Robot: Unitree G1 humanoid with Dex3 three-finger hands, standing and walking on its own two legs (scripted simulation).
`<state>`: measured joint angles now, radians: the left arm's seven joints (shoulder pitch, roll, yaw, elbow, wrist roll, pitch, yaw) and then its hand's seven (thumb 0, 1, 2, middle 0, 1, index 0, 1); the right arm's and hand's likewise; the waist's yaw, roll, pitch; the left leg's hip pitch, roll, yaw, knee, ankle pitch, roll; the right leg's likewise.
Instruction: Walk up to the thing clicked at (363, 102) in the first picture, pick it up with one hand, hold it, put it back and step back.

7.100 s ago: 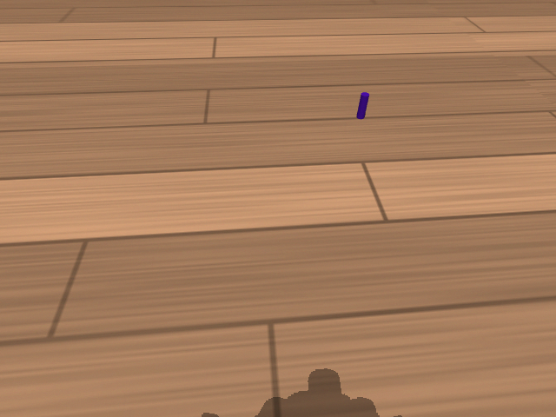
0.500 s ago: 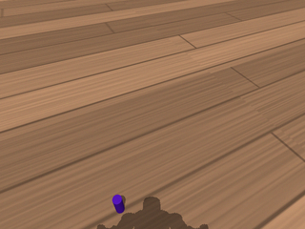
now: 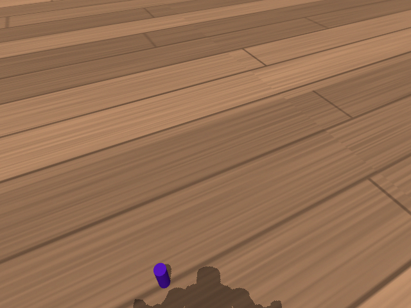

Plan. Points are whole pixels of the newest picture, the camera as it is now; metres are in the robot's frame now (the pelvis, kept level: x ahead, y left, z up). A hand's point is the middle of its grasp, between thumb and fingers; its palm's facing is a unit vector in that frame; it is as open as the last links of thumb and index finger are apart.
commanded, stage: stand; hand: left
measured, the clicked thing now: (162, 276) +0.42 +0.20 -0.70
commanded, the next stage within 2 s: go down in 1.96 s
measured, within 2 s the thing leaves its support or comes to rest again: neither
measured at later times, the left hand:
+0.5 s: hand out of the picture +0.06 +0.25 -0.16, palm faces -0.02 -0.94 -0.34, open 7.4 cm
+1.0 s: hand out of the picture +0.08 +0.24 -0.16, palm faces -0.02 -0.94 -0.34, open 7.4 cm
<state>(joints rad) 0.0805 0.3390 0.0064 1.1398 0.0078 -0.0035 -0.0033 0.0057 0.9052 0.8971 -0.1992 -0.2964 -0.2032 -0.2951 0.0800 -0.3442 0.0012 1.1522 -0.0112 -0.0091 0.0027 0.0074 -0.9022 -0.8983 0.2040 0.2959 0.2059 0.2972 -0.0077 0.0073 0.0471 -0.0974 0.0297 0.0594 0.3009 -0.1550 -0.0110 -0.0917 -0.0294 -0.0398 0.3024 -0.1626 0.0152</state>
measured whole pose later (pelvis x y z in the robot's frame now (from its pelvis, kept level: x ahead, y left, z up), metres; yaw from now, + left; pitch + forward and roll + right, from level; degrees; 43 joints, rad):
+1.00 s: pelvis +0.01 -0.01 +0.00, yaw +0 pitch -2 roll +0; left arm 0.10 0.35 0.00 1.13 0.01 -0.01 0.00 0.01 0.90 0.90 -0.20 -0.30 -0.20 -0.30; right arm 0.10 -0.35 0.01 1.15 -0.01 -0.01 0.01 0.01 -0.90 -0.90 0.20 0.30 0.21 0.30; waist -0.01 0.01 0.04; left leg -0.11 0.04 0.05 0.31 -0.16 -0.02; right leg -0.10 -0.02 -0.05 0.31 -0.17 0.01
